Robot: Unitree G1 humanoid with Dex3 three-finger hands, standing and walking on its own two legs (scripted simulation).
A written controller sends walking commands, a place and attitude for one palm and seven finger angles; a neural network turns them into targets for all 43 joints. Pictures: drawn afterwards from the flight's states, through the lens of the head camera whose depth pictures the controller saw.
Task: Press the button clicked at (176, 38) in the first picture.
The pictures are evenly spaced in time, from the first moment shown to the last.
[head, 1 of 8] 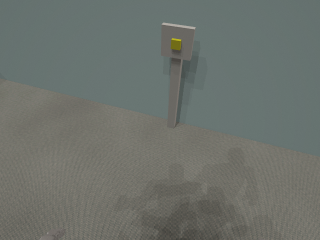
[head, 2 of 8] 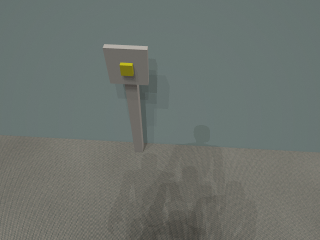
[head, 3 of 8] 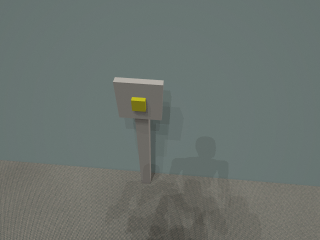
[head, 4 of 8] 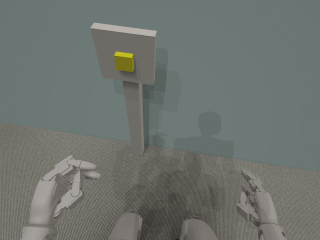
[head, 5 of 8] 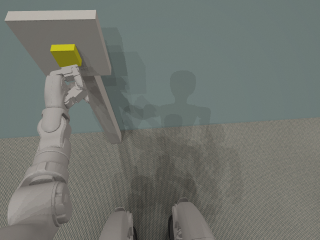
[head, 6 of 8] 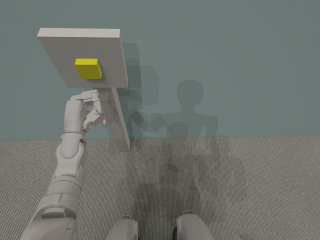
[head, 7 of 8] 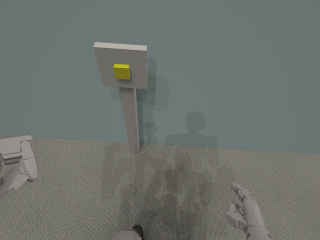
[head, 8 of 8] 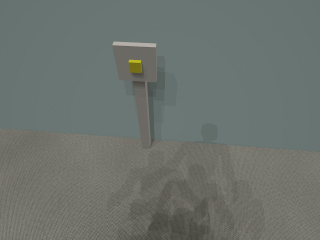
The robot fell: no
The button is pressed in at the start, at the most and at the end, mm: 0 8 0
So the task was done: yes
